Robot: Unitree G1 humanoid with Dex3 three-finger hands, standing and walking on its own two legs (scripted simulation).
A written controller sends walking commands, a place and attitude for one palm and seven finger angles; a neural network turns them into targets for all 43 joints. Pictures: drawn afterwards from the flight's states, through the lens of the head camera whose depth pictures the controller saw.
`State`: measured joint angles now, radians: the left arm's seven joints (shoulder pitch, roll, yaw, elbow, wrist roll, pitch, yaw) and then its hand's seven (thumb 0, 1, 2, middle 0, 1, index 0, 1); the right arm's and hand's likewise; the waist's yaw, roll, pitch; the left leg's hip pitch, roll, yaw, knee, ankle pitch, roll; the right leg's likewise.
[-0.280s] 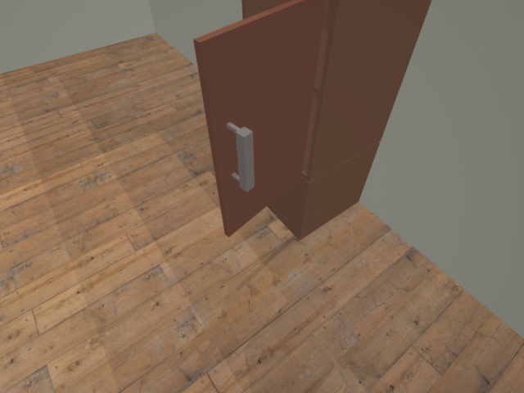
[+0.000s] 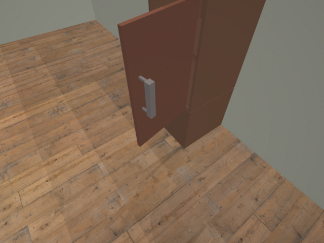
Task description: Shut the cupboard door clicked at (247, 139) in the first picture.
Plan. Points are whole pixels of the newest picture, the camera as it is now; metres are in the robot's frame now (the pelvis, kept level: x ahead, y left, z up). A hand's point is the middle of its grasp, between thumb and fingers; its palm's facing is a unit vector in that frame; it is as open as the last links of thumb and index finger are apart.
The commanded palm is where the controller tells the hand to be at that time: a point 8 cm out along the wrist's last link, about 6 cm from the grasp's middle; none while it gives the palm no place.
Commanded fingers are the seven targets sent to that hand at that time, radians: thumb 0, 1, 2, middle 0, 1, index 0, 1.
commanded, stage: look at it before walking up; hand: left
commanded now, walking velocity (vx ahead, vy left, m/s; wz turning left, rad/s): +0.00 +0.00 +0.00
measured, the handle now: (146, 97) +0.61 +0.10 -0.03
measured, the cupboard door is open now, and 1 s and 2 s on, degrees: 100 100 100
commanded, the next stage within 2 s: walk around to get in front in 0.56 s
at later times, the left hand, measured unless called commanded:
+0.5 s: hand out of the picture +0.00 +0.17 -0.18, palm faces +0.03 -0.98 -0.20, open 7.4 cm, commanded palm none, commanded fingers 0.00 0.90 0.90 -0.20 -0.30 -0.20 -0.30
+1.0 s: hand out of the picture +0.02 +0.20 -0.19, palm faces -0.08 -0.97 -0.23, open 7.4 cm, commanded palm none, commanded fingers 0.00 0.90 0.90 -0.20 -0.30 -0.20 -0.30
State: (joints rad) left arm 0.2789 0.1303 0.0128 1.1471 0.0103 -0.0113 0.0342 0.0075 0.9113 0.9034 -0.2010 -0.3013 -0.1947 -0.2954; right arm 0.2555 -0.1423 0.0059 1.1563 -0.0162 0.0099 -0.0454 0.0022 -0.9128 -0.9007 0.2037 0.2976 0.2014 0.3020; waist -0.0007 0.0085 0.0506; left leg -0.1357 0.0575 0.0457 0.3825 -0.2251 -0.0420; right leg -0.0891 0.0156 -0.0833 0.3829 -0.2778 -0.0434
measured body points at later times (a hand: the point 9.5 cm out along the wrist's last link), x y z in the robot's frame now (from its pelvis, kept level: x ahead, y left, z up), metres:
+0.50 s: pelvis +0.00 +0.00 +0.00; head +0.02 -0.01 +0.45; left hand +0.00 +0.22 -0.16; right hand +0.00 -0.22 -0.16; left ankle -0.01 +0.15 -0.74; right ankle -0.04 -0.08 -0.74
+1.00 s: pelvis -0.02 +0.01 -0.01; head +0.03 +0.00 +0.43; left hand +0.03 +0.25 -0.17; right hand -0.02 -0.23 -0.17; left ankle -0.01 +0.15 -0.74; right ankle -0.05 -0.08 -0.73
